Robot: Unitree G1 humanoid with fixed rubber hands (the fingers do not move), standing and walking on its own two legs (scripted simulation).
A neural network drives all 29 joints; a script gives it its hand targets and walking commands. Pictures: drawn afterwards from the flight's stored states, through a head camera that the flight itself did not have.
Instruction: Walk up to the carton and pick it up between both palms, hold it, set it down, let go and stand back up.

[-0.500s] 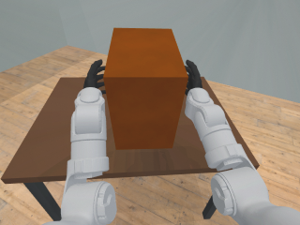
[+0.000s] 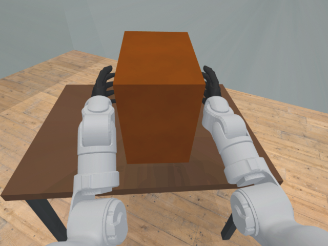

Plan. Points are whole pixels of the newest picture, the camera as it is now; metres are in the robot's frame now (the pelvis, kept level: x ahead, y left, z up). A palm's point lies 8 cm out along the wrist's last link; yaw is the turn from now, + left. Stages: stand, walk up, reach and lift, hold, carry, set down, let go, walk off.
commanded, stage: hold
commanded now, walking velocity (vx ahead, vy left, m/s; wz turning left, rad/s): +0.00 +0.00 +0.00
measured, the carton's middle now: (157, 98) +0.43 +0.01 +0.19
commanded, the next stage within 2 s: set down in 0.30 s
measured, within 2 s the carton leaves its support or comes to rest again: neither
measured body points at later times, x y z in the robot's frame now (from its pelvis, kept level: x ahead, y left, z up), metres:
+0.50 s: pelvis +0.00 +0.00 +0.00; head -0.06 +0.03 +0.45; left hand +0.39 +0.14 +0.24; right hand +0.39 -0.12 +0.24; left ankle +0.04 +0.14 -0.75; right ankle +0.03 -0.15 -0.75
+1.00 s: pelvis +0.01 +0.00 +0.00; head +0.00 +0.02 +0.45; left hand +0.42 +0.13 +0.17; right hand +0.42 -0.13 +0.19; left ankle +0.04 +0.14 -0.75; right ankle +0.03 -0.15 -0.75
